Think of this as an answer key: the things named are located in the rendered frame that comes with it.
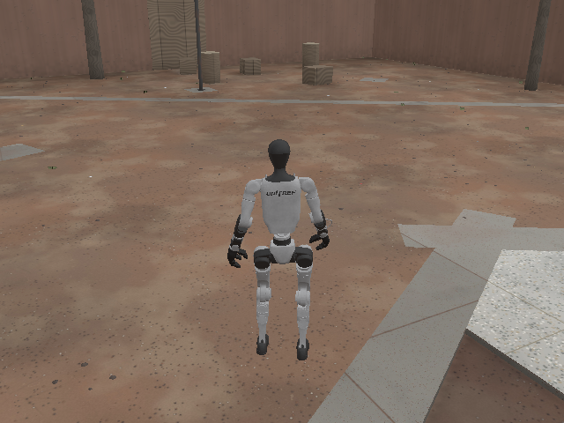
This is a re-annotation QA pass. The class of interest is robot left upper arm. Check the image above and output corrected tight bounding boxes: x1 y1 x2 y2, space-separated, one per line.
238 179 262 228

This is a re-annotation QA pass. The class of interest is robot left hand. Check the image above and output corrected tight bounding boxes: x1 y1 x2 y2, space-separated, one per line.
227 248 248 268

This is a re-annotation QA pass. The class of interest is robot right shin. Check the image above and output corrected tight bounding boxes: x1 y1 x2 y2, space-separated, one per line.
297 291 310 349

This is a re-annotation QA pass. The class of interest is robot right forearm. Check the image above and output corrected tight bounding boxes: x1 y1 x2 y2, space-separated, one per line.
314 210 328 238

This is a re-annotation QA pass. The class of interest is right robot thigh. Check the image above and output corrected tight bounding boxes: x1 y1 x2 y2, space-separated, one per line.
294 245 313 307

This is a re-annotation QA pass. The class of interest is robot right upper arm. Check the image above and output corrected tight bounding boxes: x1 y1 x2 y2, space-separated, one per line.
299 177 323 224

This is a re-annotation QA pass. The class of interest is robot left forearm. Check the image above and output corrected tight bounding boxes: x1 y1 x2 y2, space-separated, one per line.
229 215 248 251

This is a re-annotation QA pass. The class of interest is robot right hand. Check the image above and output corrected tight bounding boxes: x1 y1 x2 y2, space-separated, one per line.
309 234 330 250

